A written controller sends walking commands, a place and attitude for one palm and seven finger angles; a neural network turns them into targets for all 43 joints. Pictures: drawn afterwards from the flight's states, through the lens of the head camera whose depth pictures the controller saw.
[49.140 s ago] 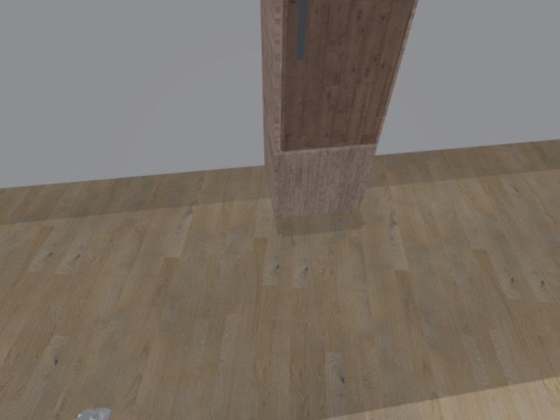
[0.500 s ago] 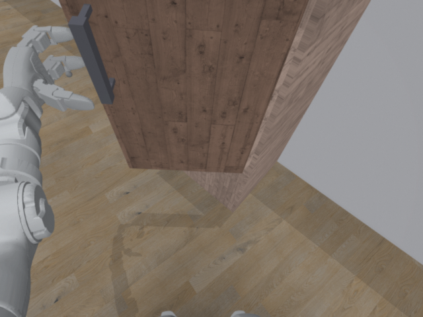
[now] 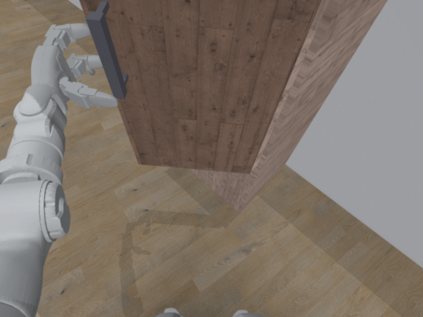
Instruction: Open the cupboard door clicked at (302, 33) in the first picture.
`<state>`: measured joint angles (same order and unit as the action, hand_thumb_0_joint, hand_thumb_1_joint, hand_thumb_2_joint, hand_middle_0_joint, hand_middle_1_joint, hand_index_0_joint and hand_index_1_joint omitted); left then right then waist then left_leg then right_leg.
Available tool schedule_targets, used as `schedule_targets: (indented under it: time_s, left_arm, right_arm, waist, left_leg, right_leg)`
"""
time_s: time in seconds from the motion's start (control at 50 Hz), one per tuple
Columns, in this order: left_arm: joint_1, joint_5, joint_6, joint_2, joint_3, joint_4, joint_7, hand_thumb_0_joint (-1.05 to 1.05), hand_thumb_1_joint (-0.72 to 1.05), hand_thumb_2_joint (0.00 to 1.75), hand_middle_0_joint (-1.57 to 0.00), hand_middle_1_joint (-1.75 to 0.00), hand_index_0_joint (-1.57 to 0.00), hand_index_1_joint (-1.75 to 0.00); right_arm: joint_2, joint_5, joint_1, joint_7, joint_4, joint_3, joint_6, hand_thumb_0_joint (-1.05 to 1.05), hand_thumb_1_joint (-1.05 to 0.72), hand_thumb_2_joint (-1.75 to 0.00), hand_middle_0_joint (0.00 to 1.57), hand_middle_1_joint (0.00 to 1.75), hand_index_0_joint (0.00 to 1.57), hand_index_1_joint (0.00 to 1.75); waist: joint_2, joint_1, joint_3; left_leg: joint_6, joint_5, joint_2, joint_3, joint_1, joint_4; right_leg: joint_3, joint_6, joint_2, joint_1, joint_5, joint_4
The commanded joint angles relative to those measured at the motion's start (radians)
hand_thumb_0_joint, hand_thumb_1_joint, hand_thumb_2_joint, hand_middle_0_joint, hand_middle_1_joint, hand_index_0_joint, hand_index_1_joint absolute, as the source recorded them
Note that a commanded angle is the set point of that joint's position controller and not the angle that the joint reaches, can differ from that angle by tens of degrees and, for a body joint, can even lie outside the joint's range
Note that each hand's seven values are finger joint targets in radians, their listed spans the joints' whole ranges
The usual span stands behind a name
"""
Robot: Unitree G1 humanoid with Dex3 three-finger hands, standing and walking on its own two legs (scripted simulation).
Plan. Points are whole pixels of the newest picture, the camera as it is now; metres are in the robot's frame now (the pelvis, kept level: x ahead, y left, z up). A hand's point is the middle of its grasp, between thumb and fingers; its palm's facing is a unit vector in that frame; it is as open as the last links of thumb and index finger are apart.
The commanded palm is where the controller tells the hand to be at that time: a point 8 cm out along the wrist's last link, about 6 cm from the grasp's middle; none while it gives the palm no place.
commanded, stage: slide the fingers in behind the handle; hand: left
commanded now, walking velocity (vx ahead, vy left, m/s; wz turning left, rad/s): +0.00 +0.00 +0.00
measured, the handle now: (112, 54) +0.56 +0.16 +0.14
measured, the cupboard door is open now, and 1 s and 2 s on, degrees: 40 38 37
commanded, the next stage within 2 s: move the hooked fingers beside the handle in 0.50 s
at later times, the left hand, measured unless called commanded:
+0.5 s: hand (97, 72) +0.51 +0.18 +0.14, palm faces +0.01 -1.00 +0.00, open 15.5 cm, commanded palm +0.50 +0.18 +0.14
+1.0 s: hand (96, 68) +0.52 +0.19 +0.14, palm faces -0.01 -1.00 +0.00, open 15.3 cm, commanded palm +0.51 +0.20 +0.14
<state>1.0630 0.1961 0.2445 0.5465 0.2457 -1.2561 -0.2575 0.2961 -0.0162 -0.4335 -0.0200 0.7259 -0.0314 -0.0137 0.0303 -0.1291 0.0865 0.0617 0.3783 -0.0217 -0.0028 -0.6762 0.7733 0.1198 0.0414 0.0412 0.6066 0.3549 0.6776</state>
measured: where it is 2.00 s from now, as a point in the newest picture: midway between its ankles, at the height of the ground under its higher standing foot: outside the picture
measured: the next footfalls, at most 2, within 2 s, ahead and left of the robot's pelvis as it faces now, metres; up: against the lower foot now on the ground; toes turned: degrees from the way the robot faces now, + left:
none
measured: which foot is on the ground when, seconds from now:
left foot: down 0.00-1.00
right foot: down 0.00-1.00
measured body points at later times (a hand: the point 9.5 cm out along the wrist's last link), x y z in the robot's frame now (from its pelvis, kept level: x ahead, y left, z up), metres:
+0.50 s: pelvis +0.00 +0.00 +0.00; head +0.10 +0.01 +0.44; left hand +0.51 +0.24 +0.15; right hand +0.00 -0.28 -0.12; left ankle -0.01 +0.07 -0.71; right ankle -0.02 -0.10 -0.71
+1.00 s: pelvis +0.00 -0.01 +0.00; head +0.11 +0.01 +0.44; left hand +0.52 +0.24 +0.15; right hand -0.01 -0.28 -0.11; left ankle -0.01 +0.07 -0.71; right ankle -0.02 -0.10 -0.71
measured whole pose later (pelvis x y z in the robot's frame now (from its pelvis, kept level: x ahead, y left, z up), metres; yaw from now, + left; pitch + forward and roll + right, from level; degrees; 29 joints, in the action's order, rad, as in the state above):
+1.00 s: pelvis +0.00 -0.01 +0.00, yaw +0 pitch +17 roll -3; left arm 1.10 0.19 0.25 0.57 0.25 -1.28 -0.27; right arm 0.30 -0.02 -0.42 -0.02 0.72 -0.04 -0.03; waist 0.03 -0.13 0.09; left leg 0.06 0.38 -0.02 -0.01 -0.70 0.78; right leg 0.12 0.05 0.04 0.63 0.36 0.69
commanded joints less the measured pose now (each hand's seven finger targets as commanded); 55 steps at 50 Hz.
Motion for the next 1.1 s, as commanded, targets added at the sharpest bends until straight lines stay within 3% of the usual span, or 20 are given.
schedule_targets:
  time_s: [0.0,0.06,0.12,0.16,0.2,0.28,0.34,0.36,0.4,0.52,0.6,0.74,0.78,0.84,0.88,0.9,0.96,1.04,1.06,1.08]
  left_arm:
    - [0.624,-0.033,0.077,-0.056,-0.122,0.27,-0.054,0.0,-0.5,0.3,-0.3,-1.2,-0.3,-1.2]
    - [0.637,-0.03,0.082,-0.067,-0.122,0.278,-0.043,0.0,-0.5,0.3,-0.3,-1.2,-0.3,-1.2]
    - [0.656,-0.034,0.076,-0.113,-0.158,0.247,-0.034,0.0,-0.5,0.3,-0.3,-1.2,-0.3,-1.2]
    - [0.651,-0.036,0.083,-0.067,-0.123,0.257,-0.027,0.0,-0.5,0.3,-0.3,-1.2,-0.3,-1.2]
    - [0.666,-0.041,0.083,-0.128,-0.173,0.255,-0.027,0.0,-0.5,0.3,-0.3,-1.2,-0.3,-1.2]
    - [0.676,-0.038,0.076,-0.087,-0.142,0.223,-0.024,0.0,-0.5,0.3,-0.3,-1.2,-0.3,-1.2]
    - [0.66,-0.028,0.084,-0.091,-0.138,0.249,-0.033,0.0,-0.5,0.3,-0.3,-1.2,-0.3,-1.2]
    - [0.653,-0.032,0.086,-0.053,-0.112,0.259,-0.038,0.0,-0.5,0.3,-0.3,-1.2,-0.3,-1.2]
    - [0.64,-0.027,0.082,-0.108,-0.155,0.25,-0.049,0.0,-0.5,0.3,-0.3,-1.2,-0.3,-1.2]
    - [0.63,-0.026,0.079,-0.056,-0.117,0.248,-0.047,0.0,-0.5,0.3,-0.3,-1.2,-0.3,-1.2]
    - [0.633,-0.026,0.081,-0.106,-0.158,0.26,-0.048,0.0,-0.5,0.3,-0.3,-1.2,-0.3,-1.2]
    - [0.631,-0.031,0.065,-0.014,-0.095,0.2,-0.049,0.0,-0.5,0.3,-0.3,-1.2,-0.3,-1.2]
    - [0.609,-0.038,0.06,0.039,-0.057,0.194,-0.055,0.0,-0.5,0.3,-0.3,-1.2,-0.3,-1.2]
    - [0.609,-0.026,0.065,-0.005,-0.087,0.214,-0.069,0.0,-0.5,0.3,-0.3,-1.2,-0.3,-1.2]
    - [0.571,-0.037,0.065,0.079,-0.026,0.214,-0.073,0.0,-0.5,0.3,-0.3,-1.2,-0.3,-1.2]
    - [0.58,-0.035,0.059,0.047,-0.054,0.202,-0.078,0.0,-0.5,0.3,-0.3,-1.2,-0.3,-1.2]
    - [0.56,-0.033,0.067,0.092,-0.013,0.229,-0.079,0.0,-0.5,0.3,-0.3,-1.2,-0.3,-1.2]
    - [0.542,-0.024,0.065,0.091,-0.014,0.244,-0.085,0.0,-0.5,0.3,-0.3,-1.2,-0.3,-1.2]
    - [0.521,-0.033,0.065,0.143,0.027,0.237,-0.084,0.0,-0.5,0.3,-0.3,-1.2,-0.3,-1.2]
    - [0.522,-0.033,0.065,0.119,0.002,0.251,-0.087,0.0,-0.5,0.3,-0.3,-1.2,-0.3,-1.2]
  right_arm:
    - [0.175,0.0,-0.151,-0.004,-0.033,0.067,-0.031,0.0,-0.9,-0.9,0.2,0.3,0.2,0.3]
    - [0.177,0.003,-0.153,0.001,-0.023,0.072,-0.039,0.0,-0.9,-0.9,0.2,0.3,0.2,0.3]
    - [0.174,0.002,-0.146,0.005,-0.016,0.069,-0.046,0.0,-0.9,-0.9,0.2,0.3,0.2,0.3]
    - [0.178,0.003,-0.148,0.005,-0.018,0.069,-0.05,0.0,-0.9,-0.9,0.2,0.3,0.2,0.3]
    - [0.17,0.001,-0.142,0.006,-0.016,0.066,-0.053,0.0,-0.9,-0.9,0.2,0.3,0.2,0.3]
    - [0.179,0.003,-0.144,0.005,-0.011,0.065,-0.055,0.0,-0.9,-0.9,0.2,0.3,0.2,0.3]
    - [0.175,0.003,-0.148,0.005,-0.018,0.065,-0.061,0.0,-0.9,-0.9,0.2,0.3,0.2,0.3]
    - [0.177,0.002,-0.147,0.007,-0.017,0.067,-0.059,0.0,-0.9,-0.9,0.2,0.3,0.2,0.3]
    - [0.171,-0.001,-0.141,0.009,-0.02,0.064,-0.057,0.0,-0.9,-0.9,0.2,0.3,0.2,0.3]
    - [0.177,-0.003,-0.145,0.004,-0.018,0.066,-0.055,0.0,-0.9,-0.9,0.2,0.3,0.2,0.3]
    - [0.171,-0.003,-0.143,0.006,-0.015,0.067,-0.053,0.0,-0.9,-0.9,0.2,0.3,0.2,0.3]
    - [0.179,-0.005,-0.151,-0.007,-0.018,0.059,-0.048,0.0,-0.9,-0.9,0.2,0.3,0.2,0.3]
    - [0.183,-0.005,-0.151,-0.008,-0.023,0.058,-0.045,0.0,-0.9,-0.9,0.2,0.3,0.2,0.3]
    - [0.175,-0.006,-0.155,-0.009,-0.036,0.056,-0.042,0.0,-0.9,-0.9,0.2,0.3,0.2,0.3]
    - [0.183,-0.006,-0.158,-0.01,-0.038,0.06,-0.034,0.0,-0.9,-0.9,0.2,0.3,0.2,0.3]
    - [0.179,-0.007,-0.154,-0.01,-0.04,0.055,-0.032,0.0,-0.9,-0.9,0.2,0.3,0.2,0.3]
    - [0.183,-0.007,-0.159,-0.012,-0.048,0.058,-0.025,0.0,-0.9,-0.9,0.2,0.3,0.2,0.3]
    - [0.178,-0.009,-0.156,-0.017,-0.056,0.057,-0.015,0.0,-0.9,-0.9,0.2,0.3,0.2,0.3]
    - [0.183,-0.01,-0.158,-0.016,-0.055,0.058,-0.011,0.0,-0.9,-0.9,0.2,0.3,0.2,0.3]
    - [0.178,-0.011,-0.154,-0.016,-0.06,0.058,-0.009,0.0,-0.9,-0.9,0.2,0.3,0.2,0.3]
  waist:
    - [0.163,-0.121,0.405]
    - [0.155,-0.119,0.434]
    - [0.141,-0.134,0.389]
    - [0.144,-0.12,0.425]
    - [0.162,-0.13,0.409]
    - [0.126,-0.136,0.402]
    - [0.149,-0.122,0.447]
    - [0.16,-0.112,0.478]
    - [0.145,-0.117,0.447]
    - [0.123,-0.115,0.43]
    - [0.149,-0.122,0.423]
    - [0.115,-0.126,0.379]
    - [0.126,-0.111,0.417]
    - [0.122,-0.117,0.421]
    - [0.143,-0.093,0.46]
    - [0.117,-0.106,0.43]
    - [0.118,-0.09,0.454]
    - [0.126,-0.093,0.432]
    - [0.127,-0.072,0.445]
    - [0.143,-0.081,0.448]
  left_leg:
    - [-0.06,-0.519,0.068,-0.156,0.563,-0.04]
    - [-0.061,-0.548,0.067,-0.16,0.585,-0.031]
    - [-0.061,-0.486,0.065,-0.164,0.557,-0.036]
    - [-0.059,-0.515,0.061,-0.161,0.559,-0.029]
    - [-0.065,-0.524,0.065,-0.172,0.57,-0.029]
    - [-0.052,-0.463,0.055,-0.159,0.529,-0.03]
    - [-0.052,-0.53,0.051,-0.155,0.553,-0.021]
    - [-0.055,-0.55,0.052,-0.15,0.564,-0.017]
    - [-0.054,-0.543,0.052,-0.149,0.55,-0.02]
    - [-0.043,-0.482,0.045,-0.135,0.509,-0.028]
    - [-0.05,-0.52,0.052,-0.146,0.544,-0.026]
    - [-0.033,-0.447,0.039,-0.125,0.457,-0.032]
    - [-0.034,-0.453,0.038,-0.12,0.461,-0.029]
    - [-0.034,-0.511,0.04,-0.124,0.477,-0.026]
    - [-0.04,-0.535,0.044,-0.121,0.492,-0.02]
    - [-0.036,-0.51,0.042,-0.116,0.47,-0.027]
    - [-0.035,-0.539,0.043,-0.114,0.478,-0.026]
    - [-0.033,-0.571,0.045,-0.106,0.478,-0.025]
    - [-0.036,-0.575,0.047,-0.108,0.479,-0.027]
    - [-0.038,-0.59,0.048,-0.108,0.491,-0.03]
  right_leg:
    - [-0.073,-0.014,0.014,0.143,-0.263,-0.049]
    - [-0.073,-0.014,0.014,0.142,-0.273,-0.044]
    - [-0.069,-0.013,0.013,0.165,-0.244,-0.045]
    - [-0.074,-0.011,0.012,0.142,-0.265,-0.037]
    - [-0.07,-0.012,0.01,0.171,-0.256,-0.035]
    - [-0.075,-0.012,0.01,0.153,-0.255,-0.038]
    - [-0.074,-0.008,0.009,0.119,-0.291,-0.031]
    - [-0.079,-0.01,0.011,0.113,-0.307,-0.029]
    - [-0.076,-0.012,0.014,0.116,-0.308,-0.033]
    - [-0.079,-0.011,0.014,0.09,-0.305,-0.042]
    - [-0.074,-0.013,0.014,0.125,-0.294,-0.041]
    - [-0.081,-0.011,0.008,0.082,-0.299,-0.047]
    - [-0.088,-0.012,0.009,0.068,-0.315,-0.044]
    - [-0.08,-0.013,0.01,0.061,-0.336,-0.039]
    - [-0.087,-0.014,0.013,0.054,-0.35,-0.037]
    - [-0.085,-0.016,0.014,0.049,-0.349,-0.041]
    - [-0.087,-0.017,0.015,0.028,-0.366,-0.039]
    - [-0.084,-0.016,0.013,0.017,-0.384,-0.044]
    - [-0.088,-0.017,0.016,0.012,-0.385,-0.042]
    - [-0.088,-0.018,0.015,0.017,-0.39,-0.045]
